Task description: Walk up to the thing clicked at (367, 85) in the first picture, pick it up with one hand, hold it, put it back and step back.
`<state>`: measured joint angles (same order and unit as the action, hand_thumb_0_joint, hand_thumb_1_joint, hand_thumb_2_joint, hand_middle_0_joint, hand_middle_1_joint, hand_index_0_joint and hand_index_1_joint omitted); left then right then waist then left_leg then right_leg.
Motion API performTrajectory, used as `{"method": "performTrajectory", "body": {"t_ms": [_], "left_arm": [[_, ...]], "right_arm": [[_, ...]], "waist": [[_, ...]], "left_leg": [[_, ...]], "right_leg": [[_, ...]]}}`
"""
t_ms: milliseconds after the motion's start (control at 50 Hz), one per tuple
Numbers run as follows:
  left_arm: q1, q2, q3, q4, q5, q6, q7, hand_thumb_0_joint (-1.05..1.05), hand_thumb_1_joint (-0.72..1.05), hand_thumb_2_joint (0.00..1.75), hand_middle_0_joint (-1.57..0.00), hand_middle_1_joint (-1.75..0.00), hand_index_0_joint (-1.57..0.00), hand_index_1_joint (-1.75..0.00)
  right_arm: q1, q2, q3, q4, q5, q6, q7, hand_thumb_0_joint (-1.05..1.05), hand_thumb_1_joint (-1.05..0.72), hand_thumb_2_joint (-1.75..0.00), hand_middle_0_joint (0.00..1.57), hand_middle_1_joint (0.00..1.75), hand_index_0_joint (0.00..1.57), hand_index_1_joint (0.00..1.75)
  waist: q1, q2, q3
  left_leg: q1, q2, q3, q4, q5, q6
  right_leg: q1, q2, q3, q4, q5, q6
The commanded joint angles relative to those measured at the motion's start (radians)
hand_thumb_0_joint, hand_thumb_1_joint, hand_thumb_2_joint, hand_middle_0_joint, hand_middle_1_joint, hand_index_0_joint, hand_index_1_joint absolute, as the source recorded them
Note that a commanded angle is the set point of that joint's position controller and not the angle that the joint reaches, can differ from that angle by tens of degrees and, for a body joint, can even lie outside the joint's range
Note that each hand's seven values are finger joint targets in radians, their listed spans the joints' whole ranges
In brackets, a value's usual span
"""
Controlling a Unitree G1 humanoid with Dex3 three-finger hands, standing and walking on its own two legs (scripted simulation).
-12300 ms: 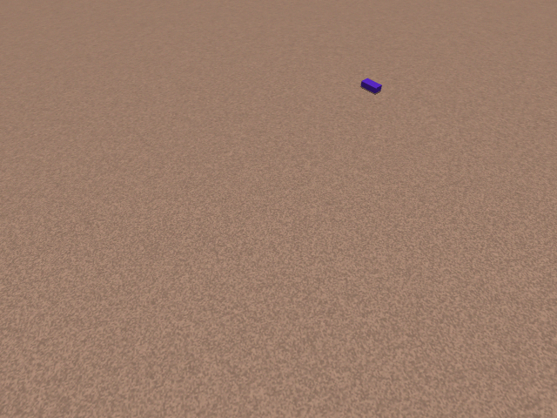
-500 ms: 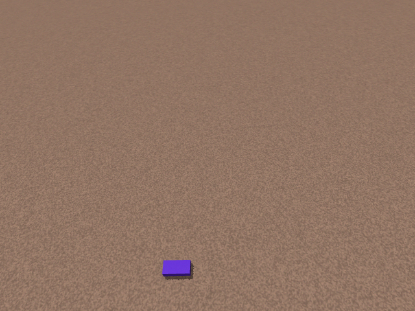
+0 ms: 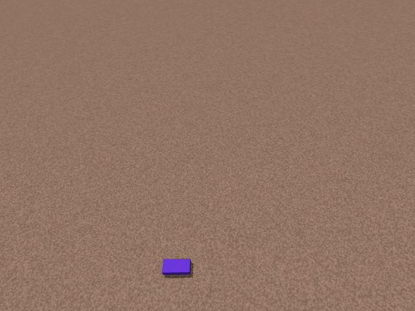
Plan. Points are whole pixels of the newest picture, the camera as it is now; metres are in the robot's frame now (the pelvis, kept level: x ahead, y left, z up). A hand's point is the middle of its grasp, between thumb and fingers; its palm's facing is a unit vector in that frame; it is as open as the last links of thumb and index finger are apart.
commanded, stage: stand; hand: left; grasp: from above
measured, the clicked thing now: (176, 266) +0.41 +0.22 -0.77
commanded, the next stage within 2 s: rise first in 0.42 s
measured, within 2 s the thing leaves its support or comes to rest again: neither
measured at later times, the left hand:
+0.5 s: hand out of the picture +0.07 +0.25 -0.16, palm faces -0.03 -0.94 -0.35, open 7.4 cm
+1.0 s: hand out of the picture +0.12 +0.26 -0.20, palm faces -0.10 -0.90 -0.41, open 12.9 cm
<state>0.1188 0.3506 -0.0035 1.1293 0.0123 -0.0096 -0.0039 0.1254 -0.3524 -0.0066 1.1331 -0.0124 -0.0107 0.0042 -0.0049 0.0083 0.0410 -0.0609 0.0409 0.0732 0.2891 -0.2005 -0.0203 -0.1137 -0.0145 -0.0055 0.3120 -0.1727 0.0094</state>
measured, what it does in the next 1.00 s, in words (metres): lowers itself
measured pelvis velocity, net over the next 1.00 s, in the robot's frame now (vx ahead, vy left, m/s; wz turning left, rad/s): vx -0.02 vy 0.01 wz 0.04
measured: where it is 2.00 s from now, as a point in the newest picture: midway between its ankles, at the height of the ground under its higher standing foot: outside the picture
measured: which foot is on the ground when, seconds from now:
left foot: down 0.00-1.00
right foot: down 0.00-1.00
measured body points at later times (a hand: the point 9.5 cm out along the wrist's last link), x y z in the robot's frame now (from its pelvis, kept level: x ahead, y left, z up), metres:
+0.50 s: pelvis +0.00 +0.00 +0.00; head +0.01 +0.00 +0.45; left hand +0.07 +0.30 -0.13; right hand +0.07 -0.30 -0.14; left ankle -0.03 +0.13 -0.75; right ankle +0.00 -0.12 -0.75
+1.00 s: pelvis -0.02 +0.01 -0.05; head +0.06 +0.02 +0.39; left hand +0.13 +0.31 -0.17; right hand +0.12 -0.25 -0.16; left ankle -0.03 +0.13 -0.75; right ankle +0.00 -0.12 -0.75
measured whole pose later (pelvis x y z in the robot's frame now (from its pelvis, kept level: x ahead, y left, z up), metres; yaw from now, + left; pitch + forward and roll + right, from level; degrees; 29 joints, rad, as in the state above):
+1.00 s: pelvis -0.02 +0.01 -0.05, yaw +2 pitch +13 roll -1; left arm 0.08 0.31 0.13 0.80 0.22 0.09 0.00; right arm 0.24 -0.25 -0.04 0.66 0.01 -0.08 -0.01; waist -0.03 0.00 -0.06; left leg -0.65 0.04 0.03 0.87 -0.43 0.00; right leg -0.67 -0.04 -0.03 0.84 -0.39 0.02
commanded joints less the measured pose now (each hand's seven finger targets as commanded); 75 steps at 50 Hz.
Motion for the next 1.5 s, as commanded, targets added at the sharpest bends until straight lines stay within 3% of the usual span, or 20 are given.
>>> {"method": "performTrajectory", "body": {"t_ms": [0,500,520,540,560,620,660,700,740,800,880,940,1060,1120,1220,1240,1280,1380,1440,1480], "left_arm": [[-0.036,0.219,0.038,-0.059,-0.004,-0.025,0.018,0.0,0.9,0.9,-0.2,-0.3,-0.2,-0.3],[-0.041,0.217,0.041,-0.059,-0.005,-0.024,0.016,0.0,0.86,0.94,-0.21,-0.34,-0.2,-0.35],[-0.392,0.032,0.041,-0.41,-0.048,-0.111,0.028,0.0,0.78,0.95,-0.24,-0.42,-0.21,-0.43],[-0.474,0.082,0.058,-0.306,-0.048,-0.097,0.033,0.0,0.7,0.95,-0.23,-0.5,-0.19,-0.51],[-0.271,0.216,0.133,-0.152,-0.013,-0.06,0.039,0.0,0.62,0.96,-0.21,-0.58,-0.18,-0.59],[-0.294,0.249,0.179,-0.11,0.068,-0.057,-0.006,0.0,0.38,0.95,-0.14,-0.8,-0.15,-0.81],[-0.082,0.197,0.188,-0.08,0.113,-0.037,-0.022,0.0,0.22,0.97,-0.1,-0.94,-0.12,-0.92],[-0.077,0.208,0.203,-0.181,0.133,-0.019,-0.014,0.0,0.06,1.0,-0.06,-1.01,-0.07,-0.99],[-0.088,0.169,0.173,-0.239,0.151,0.022,-0.003,0.0,-0.1,1.01,-0.05,-1.03,-0.06,-1.02],[-0.101,0.163,0.174,-0.292,0.165,0.074,0.011,0.0,-0.34,1.02,-0.06,-1.04,-0.06,-1.04],[-0.091,0.12,0.161,-0.369,0.19,0.081,0.016,0.0,-0.53,1.0,-0.07,-1.06,-0.07,-1.07],[-0.071,0.148,0.185,-0.492,0.224,0.063,0.023,0.0,-0.54,1.0,-0.07,-1.06,-0.06,-1.07],[0.053,0.134,0.181,-0.662,0.297,0.093,0.038,0.0,-0.59,1.01,-0.09,-1.04,-0.07,-1.06],[0.098,0.116,0.165,-0.745,0.309,0.119,0.039,0.0,-0.59,1.0,-0.09,-1.04,-0.08,-1.05],[-0.042,0.116,0.14,-0.683,0.391,0.106,0.053,0.0,-0.58,0.99,-0.07,-1.05,-0.07,-1.06],[-0.055,0.126,0.148,-0.677,0.41,0.09,0.059,0.0,-0.58,0.99,-0.07,-1.06,-0.06,-1.06],[-0.093,0.113,0.108,-0.665,0.461,0.057,0.067,0.0,-0.56,0.98,-0.07,-1.07,-0.06,-1.07],[-0.18,0.155,0.105,-0.608,0.566,-0.02,0.116,0.0,-0.55,0.99,-0.08,-1.06,-0.07,-1.07],[-0.224,0.215,0.132,-0.591,0.631,-0.037,0.156,0.0,-0.55,0.99,-0.07,-1.06,-0.07,-1.07],[-0.332,0.27,0.158,-0.564,0.677,-0.043,0.18,0.0,-0.57,1.0,-0.08,-1.05,-0.07,-1.06]], "right_arm": [[-0.023,-0.203,-0.038,-0.058,0.001,-0.018,-0.012,0.0,-0.9,-0.9,0.2,0.3,0.2,0.3],[-0.029,-0.208,-0.039,-0.058,0.001,-0.017,-0.011,0.0,-0.94,-0.92,0.2,0.3,0.2,0.3],[-0.012,-0.04,0.007,-0.34,0.069,-0.067,-0.03,0.0,-0.98,-0.92,0.2,0.3,0.2,0.3],[0.032,-0.066,0.003,-0.285,0.073,-0.067,-0.041,0.0,-0.92,-0.91,0.2,0.3,0.2,0.3],[0.073,-0.106,-0.024,-0.29,0.075,-0.056,-0.052,0.0,-0.91,-0.91,0.2,0.3,0.2,0.3],[0.112,-0.098,-0.066,-0.353,0.039,-0.061,-0.048,0.0,-0.92,-0.91,0.2,0.3,0.2,0.3],[0.157,-0.085,-0.08,-0.391,0.032,-0.066,-0.04,0.0,-0.93,-0.91,0.2,0.3,0.2,0.3],[0.144,-0.083,-0.087,-0.443,0.035,-0.071,-0.038,0.0,-0.9,-0.9,0.2,0.3,0.2,0.3],[0.133,-0.074,-0.087,-0.484,0.042,-0.068,-0.038,0.0,-0.9,-0.9,0.2,0.3,0.2,0.3],[0.094,-0.069,-0.086,-0.541,0.042,-0.073,-0.033,0.0,-0.89,-0.9,0.2,0.3,0.2,0.3],[0.111,-0.054,-0.09,-0.572,0.032,-0.096,-0.028,0.0,-0.87,-0.89,0.2,0.3,0.2,0.3],[0.111,-0.045,-0.095,-0.6,0.026,-0.116,-0.028,0.0,-0.86,-0.89,0.2,0.3,0.2,0.3],[0.102,-0.042,-0.1,-0.648,0.024,-0.13,-0.029,0.0,-0.89,-0.9,0.2,0.3,0.2,0.3],[0.097,-0.044,-0.103,-0.662,0.022,-0.138,-0.022,0.0,-0.9,-0.9,0.2,0.3,0.2,0.3],[0.072,-0.048,-0.096,-0.673,0.017,-0.163,-0.013,0.0,-0.89,-0.9,0.2,0.3,0.2,0.3],[0.064,-0.048,-0.091,-0.676,0.014,-0.17,-0.01,0.0,-0.88,-0.9,0.2,0.3,0.2,0.3],[0.053,-0.054,-0.093,-0.68,0.015,-0.185,-0.003,0.0,-0.87,-0.89,0.2,0.3,0.2,0.3],[0.048,-0.081,-0.104,-0.653,0.023,-0.203,0.013,0.0,-0.87,-0.89,0.2,0.3,0.2,0.3],[0.045,-0.088,-0.113,-0.63,0.025,-0.195,0.02,0.0,-0.87,-0.89,0.2,0.3,0.2,0.3],[0.043,-0.094,-0.12,-0.612,0.024,-0.187,0.022,0.0,-0.9,-0.9,0.2,0.3,0.2,0.3]], "waist": [[-0.003,-0.022,-0.073],[-0.003,-0.006,-0.061],[-0.113,0.015,0.027],[-0.076,-0.036,-0.012],[-0.041,-0.018,-0.014],[-0.021,-0.055,-0.182],[0.023,0.005,-0.265],[0.038,0.045,-0.297],[0.01,0.038,-0.289],[0.002,-0.017,-0.229],[-0.015,-0.015,-0.254],[0.0,0.026,-0.33],[-0.01,0.056,-0.405],[-0.013,0.08,-0.42],[-0.064,0.037,-0.382],[-0.056,0.058,-0.412],[-0.062,0.073,-0.481],[-0.053,0.084,-0.609],[-0.026,0.089,-0.689],[-0.036,0.08,-0.706]], "left_leg": [[0.025,0.119,-0.088,-0.035,0.19,0.033],[0.015,0.117,-0.088,-0.039,0.148,0.032],[-0.164,-0.036,-0.001,0.051,0.041,0.035],[-0.155,-0.035,-0.008,0.066,0.032,0.04],[-0.178,-0.035,-0.006,0.079,0.03,0.034],[-0.249,-0.045,-0.015,0.21,0.08,0.04],[-0.283,-0.058,-0.02,0.266,0.147,0.027],[-0.287,-0.063,-0.023,0.275,0.156,0.019],[-0.288,-0.059,-0.032,0.281,0.155,0.018],[-0.372,-0.048,-0.045,0.327,0.086,0.022],[-0.462,-0.043,-0.046,0.44,0.012,0.022],[-0.52,-0.042,-0.051,0.533,0.019,0.019],[-0.59,-0.023,-0.083,0.637,0.061,0.012],[-0.61,-0.009,-0.107,0.682,0.115,0.01],[-0.817,-0.018,-0.115,0.83,-0.027,0.018],[-0.845,-0.018,-0.119,0.866,-0.036,0.016],[-0.892,-0.028,-0.111,0.939,-0.069,0.015],[-1.021,-0.035,-0.125,1.088,-0.063,0.011],[-1.099,-0.042,-0.108,1.177,-0.042,0.018],[-1.194,-0.05,-0.091,1.238,-0.096,0.026]], "right_leg": [[0.014,-0.126,0.083,-0.025,0.235,-0.03],[0.011,-0.127,0.093,-0.035,0.205,-0.033],[-0.191,0.009,-0.005,0.027,0.088,-0.014],[-0.139,0.008,-0.014,0.027,0.05,-0.01],[-0.141,0.012,-0.023,0.041,0.028,-0.018],[-0.156,0.0,-0.016,0.164,0.089,-0.019],[-0.155,0.001,-0.023,0.234,0.137,-0.028],[-0.165,0.007,-0.025,0.249,0.131,-0.031],[-0.198,0.011,-0.031,0.254,0.122,-0.03],[-0.286,0.018,-0.045,0.283,0.035,-0.028],[-0.404,0.016,-0.04,0.393,-0.037,-0.026],[-0.463,0.009,-0.035,0.488,-0.033,-0.025],[-0.589,0.014,-0.041,0.624,-0.028,-0.03],[-0.661,0.013,-0.045,0.689,-0.032,-0.03],[-0.857,0.009,-0.041,0.824,-0.116,-0.029],[-0.9,0.006,-0.041,0.871,-0.129,-0.032],[-0.973,0.005,-0.035,0.935,-0.146,-0.032],[-1.131,-0.003,-0.035,1.108,-0.137,-0.035],[-1.171,-0.004,-0.027,1.183,-0.106,-0.039],[-1.204,-0.003,-0.018,1.21,-0.13,-0.037]]}}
